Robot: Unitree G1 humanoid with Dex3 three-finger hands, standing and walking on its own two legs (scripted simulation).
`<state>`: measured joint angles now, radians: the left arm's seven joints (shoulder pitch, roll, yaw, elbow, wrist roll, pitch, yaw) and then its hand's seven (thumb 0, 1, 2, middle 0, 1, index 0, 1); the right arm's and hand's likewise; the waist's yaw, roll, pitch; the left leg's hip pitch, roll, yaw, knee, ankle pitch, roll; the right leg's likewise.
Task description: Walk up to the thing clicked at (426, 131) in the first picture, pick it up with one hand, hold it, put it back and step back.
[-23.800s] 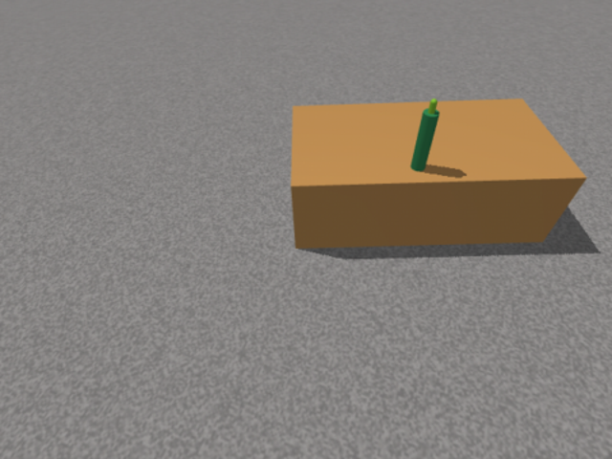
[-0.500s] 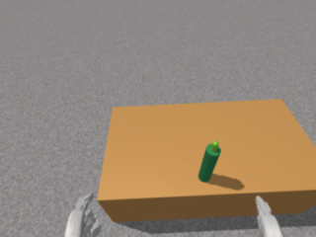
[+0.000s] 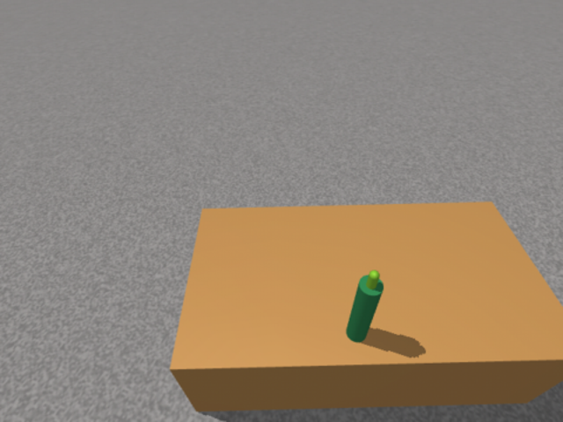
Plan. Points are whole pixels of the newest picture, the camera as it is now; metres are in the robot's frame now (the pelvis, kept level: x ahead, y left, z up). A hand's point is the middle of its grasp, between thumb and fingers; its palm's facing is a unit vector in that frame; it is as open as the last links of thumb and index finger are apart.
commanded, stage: home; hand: right
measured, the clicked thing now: (364, 306) +0.45 -0.17 -0.26
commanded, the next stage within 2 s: stand in 1.22 s
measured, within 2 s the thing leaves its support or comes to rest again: neither
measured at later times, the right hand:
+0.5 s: hand out of the picture +0.04 -0.24 -0.14, palm faces -0.04 +0.93 -0.37, open 17.5 cm
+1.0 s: hand out of the picture +0.06 -0.23 -0.14, palm faces -0.04 +0.93 -0.36, open 17.5 cm
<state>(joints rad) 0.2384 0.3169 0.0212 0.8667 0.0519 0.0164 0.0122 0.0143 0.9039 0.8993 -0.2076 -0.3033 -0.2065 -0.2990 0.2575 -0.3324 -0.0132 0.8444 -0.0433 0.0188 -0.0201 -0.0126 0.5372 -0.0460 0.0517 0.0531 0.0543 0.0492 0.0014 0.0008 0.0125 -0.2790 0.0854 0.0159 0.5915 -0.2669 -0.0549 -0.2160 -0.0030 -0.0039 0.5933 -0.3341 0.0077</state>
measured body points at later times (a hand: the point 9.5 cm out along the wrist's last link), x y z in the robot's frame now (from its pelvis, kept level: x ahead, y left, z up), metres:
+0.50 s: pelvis -0.01 +0.01 +0.01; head -0.02 +0.02 +0.46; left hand +0.05 +0.30 -0.13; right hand +0.04 -0.29 -0.11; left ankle +0.03 +0.15 -0.73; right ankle -0.01 -0.12 -0.73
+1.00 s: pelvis +0.00 +0.02 +0.02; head -0.01 +0.03 +0.47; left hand +0.04 +0.32 -0.13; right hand +0.06 -0.28 -0.11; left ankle +0.03 +0.15 -0.73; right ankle -0.01 -0.12 -0.73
